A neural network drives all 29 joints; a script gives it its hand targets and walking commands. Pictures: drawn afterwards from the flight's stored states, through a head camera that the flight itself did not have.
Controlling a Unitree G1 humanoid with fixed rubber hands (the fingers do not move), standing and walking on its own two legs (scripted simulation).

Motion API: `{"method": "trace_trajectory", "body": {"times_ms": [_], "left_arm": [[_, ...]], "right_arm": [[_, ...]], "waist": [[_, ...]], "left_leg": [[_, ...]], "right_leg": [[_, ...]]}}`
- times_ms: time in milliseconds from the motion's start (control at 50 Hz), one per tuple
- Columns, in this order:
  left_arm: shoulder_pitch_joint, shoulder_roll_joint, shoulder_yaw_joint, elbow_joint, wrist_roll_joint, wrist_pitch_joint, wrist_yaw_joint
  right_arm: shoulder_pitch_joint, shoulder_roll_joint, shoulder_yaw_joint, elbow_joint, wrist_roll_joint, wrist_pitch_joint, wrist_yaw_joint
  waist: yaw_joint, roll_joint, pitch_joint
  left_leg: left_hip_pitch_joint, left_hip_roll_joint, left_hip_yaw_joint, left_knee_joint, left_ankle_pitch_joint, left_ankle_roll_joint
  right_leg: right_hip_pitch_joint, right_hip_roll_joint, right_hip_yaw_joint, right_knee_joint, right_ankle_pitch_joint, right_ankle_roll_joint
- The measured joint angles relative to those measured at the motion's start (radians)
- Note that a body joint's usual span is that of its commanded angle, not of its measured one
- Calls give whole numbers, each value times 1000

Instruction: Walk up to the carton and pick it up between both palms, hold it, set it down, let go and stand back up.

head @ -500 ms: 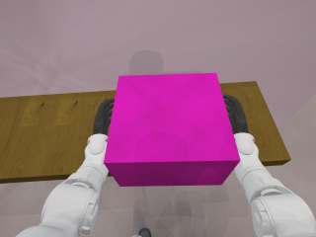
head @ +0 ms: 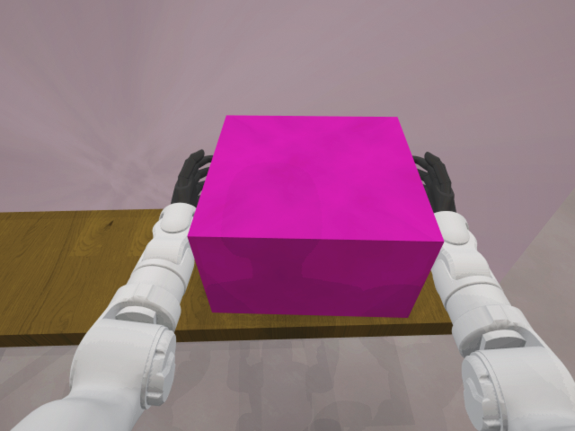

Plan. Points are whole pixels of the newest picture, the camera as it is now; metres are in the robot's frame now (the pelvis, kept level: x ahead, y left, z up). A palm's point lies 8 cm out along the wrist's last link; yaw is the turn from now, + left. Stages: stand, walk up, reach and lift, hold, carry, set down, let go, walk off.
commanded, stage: reach and lift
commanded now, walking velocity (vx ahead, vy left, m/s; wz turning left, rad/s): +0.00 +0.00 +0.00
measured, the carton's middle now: (310, 208) +0.42 +0.00 +0.11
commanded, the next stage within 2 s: hold in 1.38 s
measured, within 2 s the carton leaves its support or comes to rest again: neither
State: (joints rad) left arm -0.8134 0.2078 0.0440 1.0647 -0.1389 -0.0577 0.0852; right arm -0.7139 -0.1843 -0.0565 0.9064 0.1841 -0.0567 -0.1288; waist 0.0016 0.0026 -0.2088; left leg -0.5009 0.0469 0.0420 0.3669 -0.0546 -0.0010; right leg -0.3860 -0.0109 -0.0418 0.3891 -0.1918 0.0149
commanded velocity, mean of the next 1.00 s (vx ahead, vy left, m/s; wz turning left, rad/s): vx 0.00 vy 0.00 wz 0.00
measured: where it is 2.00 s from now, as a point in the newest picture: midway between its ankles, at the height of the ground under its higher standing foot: outside the picture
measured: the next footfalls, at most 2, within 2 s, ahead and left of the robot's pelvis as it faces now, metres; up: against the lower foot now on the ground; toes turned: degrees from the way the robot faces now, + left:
none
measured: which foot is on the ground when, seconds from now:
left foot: down 0.00-1.00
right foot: down 0.00-1.00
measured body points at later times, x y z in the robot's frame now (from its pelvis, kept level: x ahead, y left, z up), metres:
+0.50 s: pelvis +0.02 +0.00 +0.01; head +0.02 +0.02 +0.46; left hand +0.39 +0.18 +0.12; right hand +0.39 -0.19 +0.12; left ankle +0.07 +0.12 -0.74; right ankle -0.01 -0.13 -0.74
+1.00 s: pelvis +0.02 -0.01 +0.01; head +0.00 +0.00 +0.46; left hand +0.39 +0.19 +0.15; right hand +0.39 -0.18 +0.15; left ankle +0.07 +0.12 -0.74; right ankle -0.01 -0.13 -0.74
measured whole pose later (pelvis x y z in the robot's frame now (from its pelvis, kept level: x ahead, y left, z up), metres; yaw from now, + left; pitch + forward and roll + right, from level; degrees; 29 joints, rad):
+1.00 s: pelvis +0.02 -0.01 +0.01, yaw +1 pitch -2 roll +0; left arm -0.46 0.09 0.27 0.20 0.11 0.52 -0.06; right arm -0.51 -0.14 -0.02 0.46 0.20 0.26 -0.14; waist -0.04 -0.04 -0.04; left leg -0.19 0.05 0.03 0.28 -0.07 -0.02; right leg -0.05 0.00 -0.06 0.28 -0.20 0.00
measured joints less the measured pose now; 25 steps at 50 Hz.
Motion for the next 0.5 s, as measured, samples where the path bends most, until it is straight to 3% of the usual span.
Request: {"method": "trace_trajectory", "body": {"times_ms": [100, 220, 380, 500], "left_arm": [[26, -19, 96, -66, 111, 80, -35], [141, -52, 130, -267, 168, 196, -44], [307, -80, 90, -618, 157, 368, -6], [387, -98, 90, -810, 153, 469, 6]], "right_arm": [[-12, 14, -18, 31, -18, 22, 12], [54, 25, -11, -28, -13, 48, 25], [188, 12, 28, -274, 46, 144, 16], [258, 0, 42, -453, 67, 239, -2]], "waist": [[3, -16, 65], [-4, -35, 108], [-27, -39, 129], [-29, -27, 134]], "left_leg": [[143, -4, 12, -53, 2, -1], [233, -9, 13, -81, -3, -3], [218, -6, 1, -68, -12, -6], [203, 1, 0, -57, -19, -10]], "right_leg": [[145, -3, 10, -66, 14, 3], [246, -6, 9, -118, 21, 5], [248, -2, -3, -132, 22, 2], [235, 5, -2, -126, 18, -1]]}}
